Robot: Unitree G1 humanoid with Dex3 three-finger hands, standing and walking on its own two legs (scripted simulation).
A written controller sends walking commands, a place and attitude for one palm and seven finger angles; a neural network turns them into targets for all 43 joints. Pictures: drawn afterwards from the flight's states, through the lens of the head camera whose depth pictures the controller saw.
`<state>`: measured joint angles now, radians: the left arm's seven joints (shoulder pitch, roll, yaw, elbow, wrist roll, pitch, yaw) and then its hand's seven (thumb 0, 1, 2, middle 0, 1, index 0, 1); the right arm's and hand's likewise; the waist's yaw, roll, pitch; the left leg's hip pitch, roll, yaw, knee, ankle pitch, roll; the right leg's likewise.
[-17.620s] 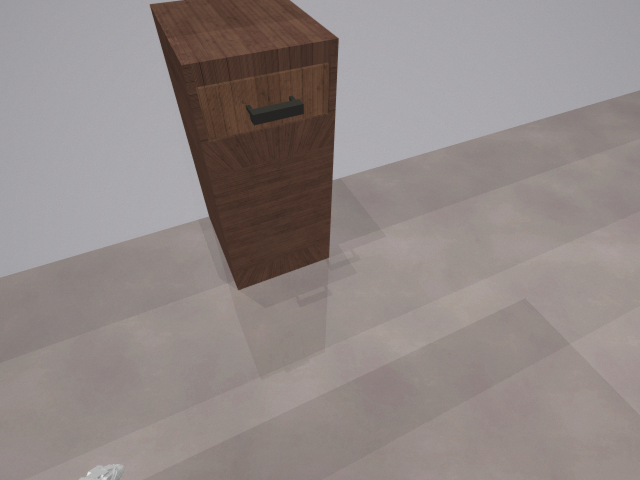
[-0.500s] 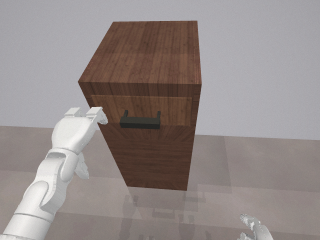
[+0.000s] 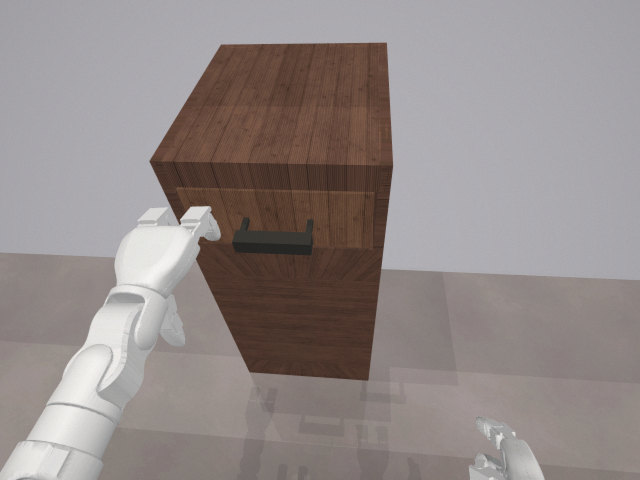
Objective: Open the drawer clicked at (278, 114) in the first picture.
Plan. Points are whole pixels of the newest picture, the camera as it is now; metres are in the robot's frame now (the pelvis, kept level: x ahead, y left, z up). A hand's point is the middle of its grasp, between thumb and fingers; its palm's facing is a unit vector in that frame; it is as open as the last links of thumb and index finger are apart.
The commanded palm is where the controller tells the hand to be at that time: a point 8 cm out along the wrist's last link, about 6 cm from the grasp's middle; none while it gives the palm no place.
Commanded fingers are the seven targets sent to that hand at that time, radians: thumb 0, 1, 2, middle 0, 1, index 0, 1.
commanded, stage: move the hooked fingers above the handle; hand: left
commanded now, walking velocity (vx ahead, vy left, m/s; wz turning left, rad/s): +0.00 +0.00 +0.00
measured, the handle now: (275, 232) +0.51 +0.16 -0.03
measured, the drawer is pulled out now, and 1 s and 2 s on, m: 0.00 0.00 0.00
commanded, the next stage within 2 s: lower the fingers behind the handle in 1.92 s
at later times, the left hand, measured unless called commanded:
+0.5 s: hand (220, 254) +0.38 +0.20 +0.06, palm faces +0.03 -0.06 -1.00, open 13.8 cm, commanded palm +0.36 +0.21 +0.11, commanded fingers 0.00 -0.50 0.30 -0.30 -1.20 -0.30 -1.20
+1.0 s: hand (249, 238) +0.43 +0.17 +0.03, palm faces -0.01 -0.04 -1.00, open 13.8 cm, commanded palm +0.41 +0.18 +0.09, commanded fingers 0.00 -0.50 0.30 -0.30 -1.20 -0.30 -1.20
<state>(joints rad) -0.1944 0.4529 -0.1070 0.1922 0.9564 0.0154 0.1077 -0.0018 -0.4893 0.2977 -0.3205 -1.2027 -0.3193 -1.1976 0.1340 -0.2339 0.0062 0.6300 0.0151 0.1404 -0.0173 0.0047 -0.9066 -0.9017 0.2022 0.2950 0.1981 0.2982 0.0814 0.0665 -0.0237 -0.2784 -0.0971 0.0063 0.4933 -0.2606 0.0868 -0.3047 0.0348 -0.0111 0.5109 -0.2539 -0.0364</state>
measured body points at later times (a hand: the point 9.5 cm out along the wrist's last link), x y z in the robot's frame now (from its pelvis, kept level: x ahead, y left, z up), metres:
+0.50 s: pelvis +0.01 -0.02 -0.01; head +0.04 -0.05 +0.44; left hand +0.38 +0.20 +0.11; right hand +0.15 -0.27 -0.13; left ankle -0.01 +0.06 -0.74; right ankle +0.01 -0.10 -0.74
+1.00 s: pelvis +0.02 -0.02 -0.01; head +0.07 -0.04 +0.44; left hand +0.43 +0.17 +0.09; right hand +0.14 -0.27 -0.14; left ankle -0.01 +0.06 -0.74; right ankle +0.01 -0.10 -0.74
